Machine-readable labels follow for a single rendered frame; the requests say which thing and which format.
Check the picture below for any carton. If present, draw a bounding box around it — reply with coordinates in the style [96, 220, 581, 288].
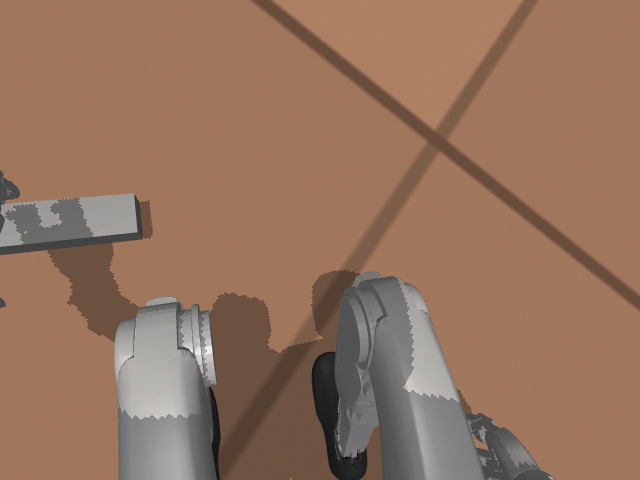
[0, 193, 143, 255]

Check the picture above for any right robot hand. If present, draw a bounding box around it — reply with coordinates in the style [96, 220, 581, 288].
[465, 413, 540, 480]

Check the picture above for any right robot foot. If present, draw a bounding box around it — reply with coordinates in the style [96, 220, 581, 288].
[312, 352, 367, 480]

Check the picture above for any left robot hand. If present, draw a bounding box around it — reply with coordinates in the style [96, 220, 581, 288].
[0, 170, 20, 308]

